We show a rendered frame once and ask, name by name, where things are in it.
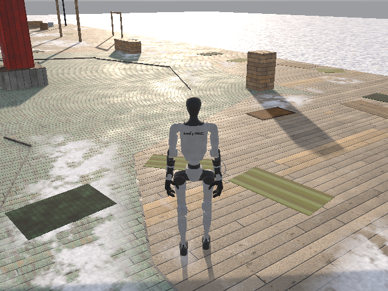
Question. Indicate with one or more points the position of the robot left hand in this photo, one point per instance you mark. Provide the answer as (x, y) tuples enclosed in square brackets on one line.
[(168, 188)]

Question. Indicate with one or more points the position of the right robot forearm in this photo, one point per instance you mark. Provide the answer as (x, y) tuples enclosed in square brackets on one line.
[(217, 167)]

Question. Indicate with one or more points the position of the robot right hand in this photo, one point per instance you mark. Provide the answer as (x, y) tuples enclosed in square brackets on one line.
[(218, 189)]

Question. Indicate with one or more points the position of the robot left upper arm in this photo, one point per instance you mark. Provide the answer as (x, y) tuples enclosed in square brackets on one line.
[(173, 138)]

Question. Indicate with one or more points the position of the robot right upper arm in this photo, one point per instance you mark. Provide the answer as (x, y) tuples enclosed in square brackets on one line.
[(214, 140)]

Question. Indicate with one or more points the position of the humanoid robot torso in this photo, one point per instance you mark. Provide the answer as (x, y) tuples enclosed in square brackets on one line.
[(193, 147)]

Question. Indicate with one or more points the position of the left robot forearm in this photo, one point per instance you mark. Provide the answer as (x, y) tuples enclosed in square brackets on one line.
[(170, 166)]

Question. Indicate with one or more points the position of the robot left shin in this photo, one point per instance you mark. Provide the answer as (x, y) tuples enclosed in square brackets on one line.
[(182, 226)]

